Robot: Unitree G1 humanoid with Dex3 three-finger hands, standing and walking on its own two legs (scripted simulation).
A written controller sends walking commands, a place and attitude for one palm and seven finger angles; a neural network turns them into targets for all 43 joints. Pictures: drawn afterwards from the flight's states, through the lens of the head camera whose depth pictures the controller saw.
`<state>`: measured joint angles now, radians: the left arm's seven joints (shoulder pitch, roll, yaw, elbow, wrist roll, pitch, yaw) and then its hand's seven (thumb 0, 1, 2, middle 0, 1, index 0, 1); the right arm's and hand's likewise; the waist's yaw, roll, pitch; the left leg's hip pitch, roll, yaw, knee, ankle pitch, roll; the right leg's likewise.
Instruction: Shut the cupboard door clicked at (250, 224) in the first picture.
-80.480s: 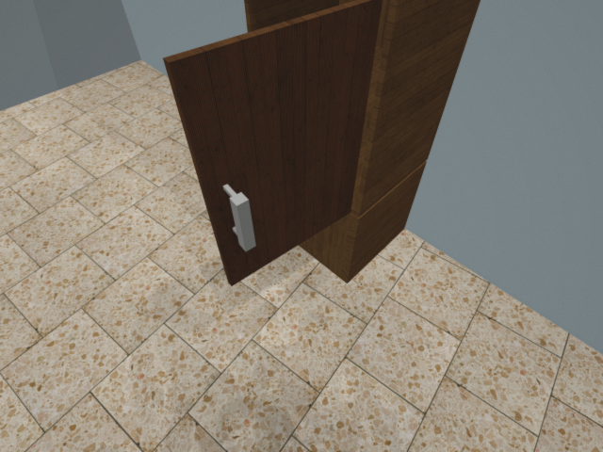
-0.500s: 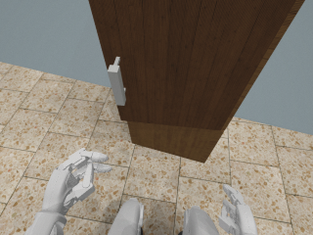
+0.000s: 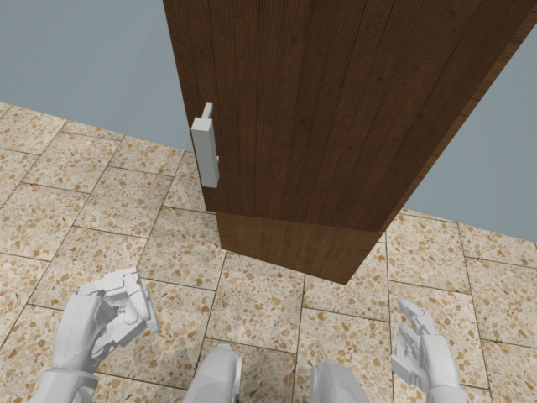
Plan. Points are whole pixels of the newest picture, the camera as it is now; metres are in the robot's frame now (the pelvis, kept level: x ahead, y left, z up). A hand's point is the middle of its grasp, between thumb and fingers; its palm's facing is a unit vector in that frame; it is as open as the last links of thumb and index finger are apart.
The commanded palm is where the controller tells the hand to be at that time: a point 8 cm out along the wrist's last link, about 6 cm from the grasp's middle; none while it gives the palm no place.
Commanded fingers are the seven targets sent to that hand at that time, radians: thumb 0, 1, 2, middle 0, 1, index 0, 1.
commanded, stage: raise the hand and make a fist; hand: left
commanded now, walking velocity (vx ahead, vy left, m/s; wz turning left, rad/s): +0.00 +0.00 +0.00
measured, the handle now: (209, 146) +0.51 +0.15 +0.04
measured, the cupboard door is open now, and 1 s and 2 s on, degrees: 10 10 10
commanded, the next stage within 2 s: bring the fist close to the handle in 0.68 s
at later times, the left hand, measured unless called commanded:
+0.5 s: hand (146, 307) +0.23 +0.18 +0.05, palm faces -0.03 -1.00 -0.04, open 3.1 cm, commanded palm +0.21 +0.23 +0.05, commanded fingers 0.00 0.90 0.90 -1.30 -1.50 -1.30 -1.50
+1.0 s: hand (161, 291) +0.25 +0.17 +0.05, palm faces -0.05 -1.00 -0.03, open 3.1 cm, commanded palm +0.25 +0.21 +0.05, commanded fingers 0.00 0.90 0.90 -1.30 -1.50 -1.30 -1.50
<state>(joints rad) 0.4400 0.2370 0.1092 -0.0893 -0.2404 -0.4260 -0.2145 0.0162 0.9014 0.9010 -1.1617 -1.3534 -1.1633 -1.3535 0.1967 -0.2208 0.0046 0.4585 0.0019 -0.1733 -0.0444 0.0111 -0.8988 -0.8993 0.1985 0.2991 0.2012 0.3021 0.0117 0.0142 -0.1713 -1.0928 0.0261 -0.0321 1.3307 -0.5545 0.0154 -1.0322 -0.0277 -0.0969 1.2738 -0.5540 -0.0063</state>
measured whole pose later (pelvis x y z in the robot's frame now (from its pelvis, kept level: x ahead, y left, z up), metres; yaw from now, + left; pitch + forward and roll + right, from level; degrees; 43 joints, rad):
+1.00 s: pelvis +0.00 -0.01 -0.01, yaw +0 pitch +19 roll -3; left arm 0.27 0.24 0.12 0.01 -0.26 -0.41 -0.26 0.02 0.90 0.90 -1.30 -1.50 -1.30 -1.50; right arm 0.22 -0.24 0.02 0.48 0.01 -0.16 -0.05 0.01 -0.90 -0.90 0.20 0.30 0.20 0.30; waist 0.01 0.03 -0.18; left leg -1.13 0.03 -0.04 1.36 -0.57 0.00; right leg -1.07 -0.02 -0.10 1.31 -0.57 -0.02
